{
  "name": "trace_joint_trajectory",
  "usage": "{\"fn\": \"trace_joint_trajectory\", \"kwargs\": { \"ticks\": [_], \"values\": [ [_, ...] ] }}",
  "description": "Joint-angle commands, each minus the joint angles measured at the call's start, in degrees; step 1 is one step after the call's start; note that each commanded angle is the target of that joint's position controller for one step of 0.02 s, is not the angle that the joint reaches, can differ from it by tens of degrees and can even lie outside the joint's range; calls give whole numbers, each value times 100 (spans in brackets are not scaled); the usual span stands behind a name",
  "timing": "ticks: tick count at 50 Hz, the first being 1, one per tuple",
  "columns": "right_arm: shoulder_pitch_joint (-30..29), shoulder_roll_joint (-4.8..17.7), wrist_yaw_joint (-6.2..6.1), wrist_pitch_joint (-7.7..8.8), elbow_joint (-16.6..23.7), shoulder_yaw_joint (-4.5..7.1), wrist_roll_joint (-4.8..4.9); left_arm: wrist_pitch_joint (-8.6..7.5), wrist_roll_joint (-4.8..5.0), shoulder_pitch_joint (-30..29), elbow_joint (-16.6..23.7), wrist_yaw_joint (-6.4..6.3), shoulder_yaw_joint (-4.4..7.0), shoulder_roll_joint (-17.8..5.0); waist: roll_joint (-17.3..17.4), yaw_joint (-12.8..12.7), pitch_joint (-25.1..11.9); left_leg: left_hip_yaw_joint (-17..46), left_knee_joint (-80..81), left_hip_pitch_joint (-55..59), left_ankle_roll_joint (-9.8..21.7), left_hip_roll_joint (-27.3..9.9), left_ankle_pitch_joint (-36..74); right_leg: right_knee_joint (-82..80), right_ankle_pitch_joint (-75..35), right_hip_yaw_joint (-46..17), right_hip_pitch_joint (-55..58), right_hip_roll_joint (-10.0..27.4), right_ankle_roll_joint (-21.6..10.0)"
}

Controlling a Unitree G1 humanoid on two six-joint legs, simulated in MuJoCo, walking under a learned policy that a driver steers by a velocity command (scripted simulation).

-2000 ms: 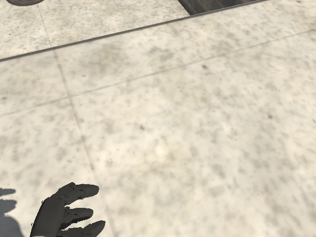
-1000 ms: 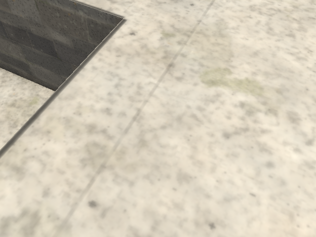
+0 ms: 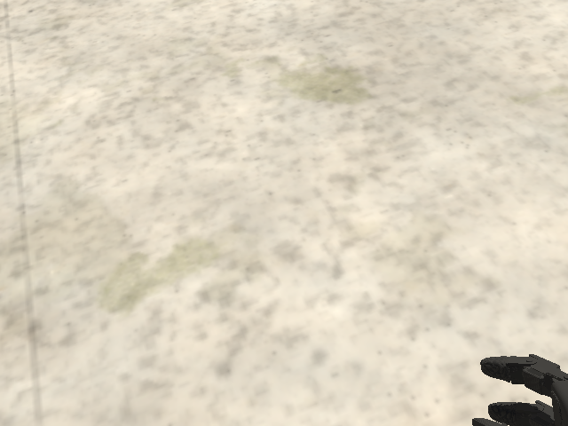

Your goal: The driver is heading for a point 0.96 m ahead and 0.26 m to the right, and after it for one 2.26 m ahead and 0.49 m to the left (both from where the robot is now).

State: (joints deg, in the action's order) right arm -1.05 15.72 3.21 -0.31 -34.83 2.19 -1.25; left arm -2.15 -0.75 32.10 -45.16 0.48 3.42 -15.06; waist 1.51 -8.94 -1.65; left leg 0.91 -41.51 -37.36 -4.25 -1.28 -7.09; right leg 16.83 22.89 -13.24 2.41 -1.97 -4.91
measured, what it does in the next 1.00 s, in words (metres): walks ahead, turning right: left foot, then right foot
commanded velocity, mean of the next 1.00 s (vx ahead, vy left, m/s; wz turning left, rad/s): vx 0.97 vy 0.00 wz -0.32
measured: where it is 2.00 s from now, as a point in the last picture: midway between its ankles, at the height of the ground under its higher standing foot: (472, 73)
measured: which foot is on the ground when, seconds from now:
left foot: up 0.00-0.06, down 0.08-0.52, up 0.54-0.94, down 0.96-1.00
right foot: down 0.00-0.08, up 0.10-0.48, down 0.50-0.98, up 1.00-1.00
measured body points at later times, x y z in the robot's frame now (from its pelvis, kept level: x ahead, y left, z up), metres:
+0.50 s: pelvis +0.39 -0.06 -0.03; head +0.43 -0.08 +0.42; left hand +0.73 +0.03 -0.06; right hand +0.19 -0.27 -0.15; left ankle +0.18 +0.15 -0.72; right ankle +0.52 -0.18 -0.73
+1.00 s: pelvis +0.86 -0.23 -0.03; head +0.89 -0.23 +0.42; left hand +0.89 +0.06 -0.16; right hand +0.98 -0.52 -0.12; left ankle +1.00 -0.21 -0.74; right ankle +0.55 -0.20 -0.66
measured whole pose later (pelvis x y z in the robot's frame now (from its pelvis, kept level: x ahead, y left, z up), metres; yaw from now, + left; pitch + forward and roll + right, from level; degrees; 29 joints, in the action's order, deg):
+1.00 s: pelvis +0.86 -0.23 -0.03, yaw -17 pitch +1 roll +1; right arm 3.6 16.0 1.3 3.3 -41.0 0.1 -1.7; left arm -4.4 -2.1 26.7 -55.5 -0.5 1.8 -17.0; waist -1.1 -1.9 2.5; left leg -6.9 -36.5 -31.4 8.2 4.1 -6.1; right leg 45.3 22.5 1.0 7.0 -4.6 -4.3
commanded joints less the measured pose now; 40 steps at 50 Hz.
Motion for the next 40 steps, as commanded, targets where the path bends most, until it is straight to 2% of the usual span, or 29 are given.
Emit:
{"fn": "trace_joint_trajectory", "kwargs": {
  "ticks": [1, 2, 3, 4, 5, 6, 7, 8, 9, 10, 12, 16, 18, 20, 22, 23, 24, 25, 26, 27, 28, 29, 30, 31, 32, 33, 35, 37, 40],
  "values": [
    [-792, 477, -49, 169, 630, 137, 59, -133, 30, -562, 343, -75, 338, -1170, -1122, 422, 666, -107, 757, 851, 128, 148, -241, -444, -1550, -1242, -802, 1062, -829],
    [-182, 606, -126, 198, 494, 199, 76, -161, 19, -865, 404, -54, 365, -1274, -1155, 775, 435, -184, 884, 1917, 216, 299, -531, -40, -2674, -1160, -1171, 1017, -691],
    [1012, 900, -256, 239, 170, 339, 62, -207, 3, -1107, 444, -2, 394, -1366, -843, 1379, -174, -262, 917, 3494, 332, 389, -725, 1195, -3670, -882, -1625, 719, -514],
    [2383, 1286, -409, 285, -92, 488, -40, -271, 14, -1350, 512, 54, 377, -1273, -348, 2095, -1029, 197, 762, 5326, 484, -174, -1311, 3043, -3381, -490, -2613, 155, -352],
    [3298, 1926, -485, 336, -186, 604, -288, -332, 138, -1263, 850, 39, 147, -309, 1694, 2139, -1999, 2834, 1824, 6676, 719, -1956, -4602, 5229, 378, 68, -4156, -605, -236],
    [2310, 1765, -437, 330, -21, 535, -280, -291, 208, -1206, 953, 27, 41, -351, 2137, 1513, -1677, 5111, 3103, 5659, 895, -2427, -5258, 6075, 452, 170, -4721, -451, -290],
    [1609, 1130, -413, 307, 85, 403, -260, -202, 53, -1410, 795, 33, 78, -586, 1247, 1273, -728, 4467, 2928, 4789, 1042, -2282, -4936, 6319, -124, 395, -4837, -9, -309],
    [1542, 786, -388, 308, -16, 329, -220, -152, -97, -1591, 736, 119, 82, -664, 490, 1222, -293, 3471, 2775, 4174, 1149, -2032, -4047, 6095, -500, 605, -4717, 263, -274],
    [1624, 632, -377, 335, -170, 284, -212, -119, -166, -1698, 693, 209, 76, -627, 276, 1144, -60, 2694, 2828, 3718, 1150, -1740, -3243, 5809, -651, 627, -4506, 431, -221],
    [1767, 531, -371, 388, -366, 231, -207, -78, -212, -1805, 748, 284, 36, -521, 410, 1059, 177, 2194, 2940, 3335, 1145, -1541, -2750, 5632, -654, 569, -4405, 494, -159],
    [2000, 416, -299, 540, -663, 183, -125, 9, -198, -2078, 866, 389, -58, -365, 514, 978, 511, 1669, 3186, 3093, 1174, -1461, -2044, 5326, -766, 413, -4564, 499, -81],
    [2210, 621, -254, 706, -946, 188, -64, 33, -189, -2968, 1245, 463, -145, -500, 268, 828, 910, 415, 3691, 3135, 1183, -1403, -542, 4336, -1536, 463, -5076, 402, 14],
    [2265, 700, -244, 726, -1039, 180, -18, -1, -195, -3512, 1439, 569, -230, -495, 155, 875, 1054, -380, 4144, 2665, 1069, -1183, 200, 3183, -2013, 1177, -4204, 364, -48],
    [2560, 899, -239, 727, -1207, 190, 30, -29, -182, -3789, 1492, 609, -301, -374, 68, 955, 1110, -714, 4384, 2593, 1109, -1243, 1324, 2600, -2181, 1657, -3325, 240, -231],
    [2773, 1247, -261, 693, -1352, 229, 42, -24, -207, -3627, 1395, 505, -265, -492, 239, 804, 801, -1000, 3660, 3400, 1095, -1322, 4169, 2299, -1733, 1988, -2825, -100, -414],
    [2845, 1435, -295, 644, -1417, 252, 31, -19, -237, -3192, 1268, 420, -208, -623, 456, 539, 415, -1080, 2826, 3725, 1072, -1388, 5603, 2286, -1323, 2085, -2293, -323, -494],
    [2774, 1593, -343, 565, -1433, 272, 22, -18, -238, -2165, 977, 324, -104, -829, 633, 0, -205, -1109, 1509, 3679, 1033, -1437, 6313, 2177, -976, 2006, -1185, -494, -593],
    [2599, 1570, -382, 492, -1373, 250, 55, -27, -240, -994, 597, 221, 28, -1079, 533, -613, -771, -1188, -192, 3044, 952, -1223, 5756, 1635, -1091, 1743, 286, -402, -677],
    [2773, 922, -338, 462, -1201, 118, -53, -22, -296, -496, 393, 92, 173, -1560, -343, -381, -1368, -980, -2424, 1657, 915, -754, 1393, 1713, 509, 273, 1692, 790, -615],
    [3190, 425, -222, 510, -826, 18, 125, -13, -262, -740, 545, 38, 245, -1994, -1619, 323, -2152, -208, -4182, 18, 791, 116, -2086, 602, 1849, -3004, 2451, 2251, -964],
    [2411, 961, -264, 541, -687, 128, 105, -27, -166, -847, 502, 21, 264, -1753, -780, 65, -1792, 411, -4421, -574, 924, -13, -1542, 83, 1342, -3126, 2129, 2013, -922],
    [2121, 848, -265, 569, -623, 101, 135, -81, -136, -1050, 314, -26, 208, -1493, -531, 331, -732, 284, -4094, -787, 911, -226, -1027, 57, 273, -2152, 1272, 1840, -928],
    [2102, 677, -255, 559, -685, 31, 73, -156, -133, -1203, 215, -20, 162, -1230, -154, 591, -146, 240, -3645, -541, 871, -443, -878, -20, -535, -1510, 347, 1607, -881],
    [2146, 573, -226, 482, -754, 7, -31, -214, -125, -1441, 177, -22, 96, -1016, -15, 875, 54, 277, -3282, -127, 841, -609, -850, -127, -777, -947, -347, 1263, -715],
    [2420, 468, -164, 391, -811, -33, -89, -251, -115, -1514, 165, -38, 43, -880, -341, 1092, 32, 288, -3067, 230, 765, -669, -859, -281, -888, -733, -792, 1219, -771],
    [2331, 427, -120, 315, -834, -40, -131, -304, -72, -1453, 96, -31, -7, -684, -383, 1138, 157, 278, -2887, 287, 700, -742, -948, -467, -947, -610, -1046, 1106, -795],
    [1739, 335, -59, 235, -678, -65, -172, -388, 20, -1229, -70, -12, -10, -672, -364, 1084, 597, 84, -2428, -178, 585, -825, -780, -935, -996, -298, -1227, 979, -842],
    [795, 337, -44, 249, -338, -110, -129, -438, 34, -948, -195, 40, -13, -678, -322, 895, 1054, -198, -1544, -509, 541, -792, -88, -1270, -1957, 168, -1332, 779, -808],
    [163, 210, 47, 339, -124, -228, -47, -545, 110, -753, -331, 60, -21, -742, -257, 820, 1067, -585, 21, 408, 668, -482, 1265, -1579, -3521, 797, -1477, 602, -578]
  ]
}}
Keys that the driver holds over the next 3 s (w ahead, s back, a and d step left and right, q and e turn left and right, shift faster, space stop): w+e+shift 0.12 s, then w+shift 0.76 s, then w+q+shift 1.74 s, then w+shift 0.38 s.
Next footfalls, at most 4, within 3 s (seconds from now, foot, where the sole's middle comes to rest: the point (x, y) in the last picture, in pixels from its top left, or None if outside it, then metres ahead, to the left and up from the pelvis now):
0.08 left None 0.21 0.14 -0.77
0.50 right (445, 408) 0.56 -0.19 -0.77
0.96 left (450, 239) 1.04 -0.22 -0.77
1.38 right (539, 154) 1.41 -0.51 -0.77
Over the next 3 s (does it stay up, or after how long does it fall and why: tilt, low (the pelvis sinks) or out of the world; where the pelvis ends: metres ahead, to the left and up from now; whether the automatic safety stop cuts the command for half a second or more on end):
stays up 2.32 0.40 -0.01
